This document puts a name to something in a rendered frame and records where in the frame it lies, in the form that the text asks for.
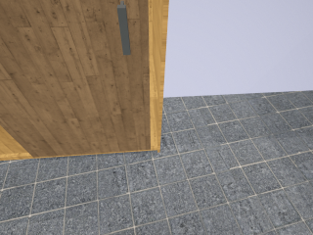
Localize wardrobe door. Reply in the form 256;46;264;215
0;125;27;155
0;0;151;158

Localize handle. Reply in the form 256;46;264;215
116;0;131;56

